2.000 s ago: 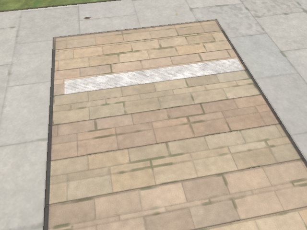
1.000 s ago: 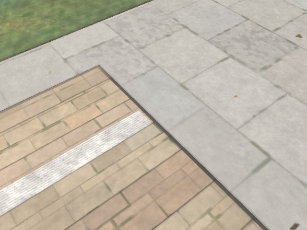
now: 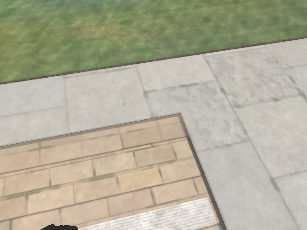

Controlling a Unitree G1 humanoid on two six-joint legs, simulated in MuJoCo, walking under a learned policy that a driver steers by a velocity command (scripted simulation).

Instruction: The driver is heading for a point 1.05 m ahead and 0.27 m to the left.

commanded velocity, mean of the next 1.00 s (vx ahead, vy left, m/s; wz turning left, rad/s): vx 0.50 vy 0.00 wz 0.52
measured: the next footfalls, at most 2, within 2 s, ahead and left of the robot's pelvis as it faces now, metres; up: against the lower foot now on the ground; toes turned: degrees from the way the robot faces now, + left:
right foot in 0.10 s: +0.24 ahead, -0.13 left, +0.00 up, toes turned +6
left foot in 0.64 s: +0.45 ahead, +0.15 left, +0.00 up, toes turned +27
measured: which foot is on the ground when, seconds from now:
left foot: down 0.00-0.10, up 0.12-0.62, down 0.64-1.00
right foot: up 0.00-0.08, down 0.10-0.66, up 0.68-1.00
